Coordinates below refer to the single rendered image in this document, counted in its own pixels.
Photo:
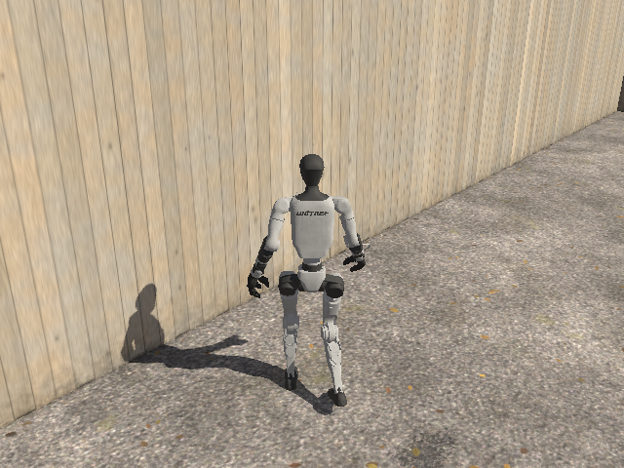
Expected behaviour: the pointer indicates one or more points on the robot left foot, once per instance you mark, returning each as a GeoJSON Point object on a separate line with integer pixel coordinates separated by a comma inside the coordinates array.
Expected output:
{"type": "Point", "coordinates": [290, 383]}

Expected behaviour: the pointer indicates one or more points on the left robot forearm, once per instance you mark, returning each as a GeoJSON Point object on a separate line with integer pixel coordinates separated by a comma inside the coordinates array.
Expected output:
{"type": "Point", "coordinates": [261, 260]}

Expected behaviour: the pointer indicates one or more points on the left robot upper arm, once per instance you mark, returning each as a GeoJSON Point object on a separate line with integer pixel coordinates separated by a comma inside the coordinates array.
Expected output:
{"type": "Point", "coordinates": [281, 206]}

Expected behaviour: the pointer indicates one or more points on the left robot hand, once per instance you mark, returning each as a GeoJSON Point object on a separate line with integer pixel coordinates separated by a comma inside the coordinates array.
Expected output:
{"type": "Point", "coordinates": [253, 283]}

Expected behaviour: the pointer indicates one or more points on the left robot shin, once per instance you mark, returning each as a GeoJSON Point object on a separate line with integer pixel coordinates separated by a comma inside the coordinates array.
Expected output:
{"type": "Point", "coordinates": [290, 342]}

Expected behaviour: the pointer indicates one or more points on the right robot upper arm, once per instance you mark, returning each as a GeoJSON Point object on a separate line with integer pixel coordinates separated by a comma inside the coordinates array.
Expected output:
{"type": "Point", "coordinates": [342, 206]}

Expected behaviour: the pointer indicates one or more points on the right robot forearm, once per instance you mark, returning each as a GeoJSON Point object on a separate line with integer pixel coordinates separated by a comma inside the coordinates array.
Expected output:
{"type": "Point", "coordinates": [358, 252]}

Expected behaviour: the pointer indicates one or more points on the right robot hand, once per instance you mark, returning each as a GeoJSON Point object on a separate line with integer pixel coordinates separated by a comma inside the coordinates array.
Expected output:
{"type": "Point", "coordinates": [359, 266]}

